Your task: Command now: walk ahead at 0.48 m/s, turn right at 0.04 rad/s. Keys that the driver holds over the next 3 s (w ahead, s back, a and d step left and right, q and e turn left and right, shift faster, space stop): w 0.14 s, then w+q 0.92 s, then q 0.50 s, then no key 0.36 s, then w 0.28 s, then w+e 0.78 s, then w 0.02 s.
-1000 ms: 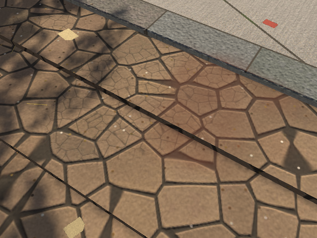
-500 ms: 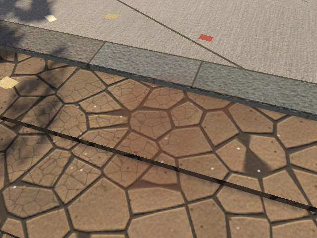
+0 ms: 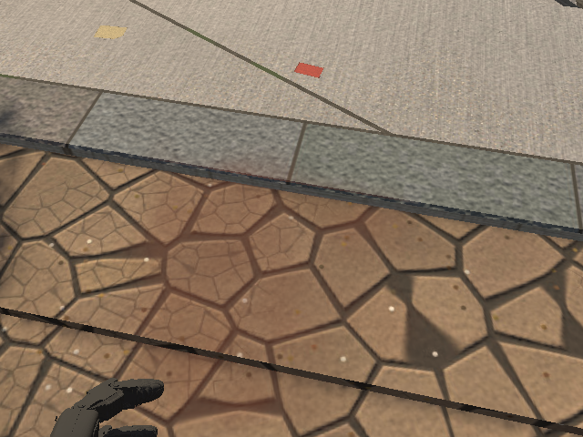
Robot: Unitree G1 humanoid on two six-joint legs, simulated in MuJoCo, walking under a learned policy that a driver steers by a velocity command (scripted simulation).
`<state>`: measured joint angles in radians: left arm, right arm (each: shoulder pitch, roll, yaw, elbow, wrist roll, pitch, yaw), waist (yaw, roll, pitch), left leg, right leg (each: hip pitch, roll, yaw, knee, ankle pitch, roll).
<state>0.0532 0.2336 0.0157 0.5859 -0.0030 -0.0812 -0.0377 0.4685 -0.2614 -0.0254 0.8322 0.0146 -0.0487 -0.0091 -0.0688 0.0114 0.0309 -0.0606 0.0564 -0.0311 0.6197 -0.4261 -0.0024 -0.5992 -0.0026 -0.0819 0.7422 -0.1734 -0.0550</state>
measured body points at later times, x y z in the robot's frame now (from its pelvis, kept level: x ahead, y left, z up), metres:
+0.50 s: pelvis +0.27 +0.04 +0.02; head +0.30 +0.06 +0.47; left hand +0.27 +0.34 -0.10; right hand +0.51 -0.17 -0.06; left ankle +0.39 +0.16 -0.70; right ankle +0.12 -0.11 -0.70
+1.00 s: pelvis +0.56 +0.10 +0.04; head +0.59 +0.13 +0.49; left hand +0.69 +0.41 -0.03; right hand +0.72 -0.14 -0.07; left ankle +0.40 +0.16 -0.69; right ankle +0.75 +0.04 -0.66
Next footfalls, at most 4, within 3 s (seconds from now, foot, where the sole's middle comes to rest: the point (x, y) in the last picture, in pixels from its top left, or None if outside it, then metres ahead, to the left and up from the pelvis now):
0.50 left None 0.43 0.17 -0.73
0.98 right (256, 290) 0.78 0.06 -0.70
1.40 left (124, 315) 0.73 0.37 -0.70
1.82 right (198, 255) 0.90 0.20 -0.70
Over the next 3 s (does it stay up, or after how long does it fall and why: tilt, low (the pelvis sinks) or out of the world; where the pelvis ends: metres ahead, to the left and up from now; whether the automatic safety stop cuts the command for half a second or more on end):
stays up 1.15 0.54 0.08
